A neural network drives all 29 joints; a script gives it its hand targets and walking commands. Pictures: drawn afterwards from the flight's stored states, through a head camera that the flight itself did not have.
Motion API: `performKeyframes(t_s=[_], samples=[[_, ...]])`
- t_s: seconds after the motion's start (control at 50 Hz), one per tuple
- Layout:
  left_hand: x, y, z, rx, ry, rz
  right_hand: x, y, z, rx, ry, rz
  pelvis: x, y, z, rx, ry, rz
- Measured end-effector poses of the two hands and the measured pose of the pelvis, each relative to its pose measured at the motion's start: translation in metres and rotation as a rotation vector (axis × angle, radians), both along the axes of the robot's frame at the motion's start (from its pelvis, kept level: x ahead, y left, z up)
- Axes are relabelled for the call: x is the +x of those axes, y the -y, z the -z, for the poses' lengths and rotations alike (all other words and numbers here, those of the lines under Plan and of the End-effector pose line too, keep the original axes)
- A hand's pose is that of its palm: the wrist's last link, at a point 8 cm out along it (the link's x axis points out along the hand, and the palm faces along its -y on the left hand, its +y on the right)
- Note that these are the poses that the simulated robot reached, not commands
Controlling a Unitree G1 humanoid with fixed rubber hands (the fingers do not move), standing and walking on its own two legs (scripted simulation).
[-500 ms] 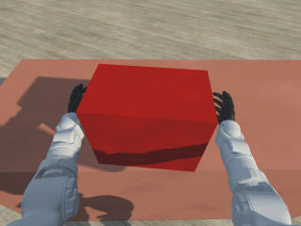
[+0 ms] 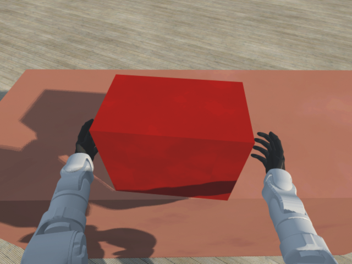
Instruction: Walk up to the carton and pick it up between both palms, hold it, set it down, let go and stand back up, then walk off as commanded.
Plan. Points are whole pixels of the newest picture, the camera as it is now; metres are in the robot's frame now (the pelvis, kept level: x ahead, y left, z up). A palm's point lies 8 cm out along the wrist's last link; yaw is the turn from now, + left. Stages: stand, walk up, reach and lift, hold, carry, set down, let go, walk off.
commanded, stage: set down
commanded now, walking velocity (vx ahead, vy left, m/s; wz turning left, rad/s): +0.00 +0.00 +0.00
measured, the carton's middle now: (174, 140) +0.39 -0.01 +0.07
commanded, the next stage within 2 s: none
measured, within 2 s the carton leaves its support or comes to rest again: neither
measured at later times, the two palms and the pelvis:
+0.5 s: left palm (68, 165) +0.34 +0.24 +0.06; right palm (285, 179) +0.26 -0.24 +0.05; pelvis -0.01 +0.00 +0.00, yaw +0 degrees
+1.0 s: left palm (51, 196) +0.27 +0.26 +0.05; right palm (296, 201) +0.21 -0.24 +0.06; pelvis -0.02 +0.00 +0.00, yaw +0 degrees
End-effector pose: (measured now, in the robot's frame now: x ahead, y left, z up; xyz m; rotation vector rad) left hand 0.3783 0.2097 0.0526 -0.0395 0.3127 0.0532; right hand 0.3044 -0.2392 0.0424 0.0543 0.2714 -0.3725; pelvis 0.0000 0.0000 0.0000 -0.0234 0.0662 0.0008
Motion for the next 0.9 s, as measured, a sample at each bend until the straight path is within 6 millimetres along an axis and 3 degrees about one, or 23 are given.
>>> performKeyframes(t_s=[0.16, 0.32, 0.52, 0.7, 0.9], samples=[[-0.024, -0.016, 0.005, 0.013, -0.003, -0.025, -0.016, 0.005, -0.011, -0.009, 0.044, 0.005, -0.006, -0.001, 0.000, -0.001, 0.012, 0.000], [-0.030, -0.025, -0.007, -0.005, 0.023, -0.039, -0.025, 0.004, -0.015, -0.005, 0.022, -0.003, -0.013, -0.002, 0.001, -0.002, 0.027, 0.000], [-0.042, -0.029, -0.007, -0.003, 0.013, -0.024, -0.045, 0.005, -0.010, -0.001, 0.013, 0.001, -0.015, -0.002, 0.002, -0.003, 0.030, 0.000], [-0.069, -0.037, 0.003, 0.013, -0.024, -0.032, -0.071, 0.006, -0.008, 0.004, 0.009, 0.006, -0.016, -0.002, 0.002, -0.003, 0.033, 0.000], [-0.097, -0.045, 0.003, 0.027, -0.018, -0.054, -0.086, 0.002, -0.016, -0.002, 0.022, -0.018, -0.021, -0.001, 0.002, -0.001, 0.045, -0.001]])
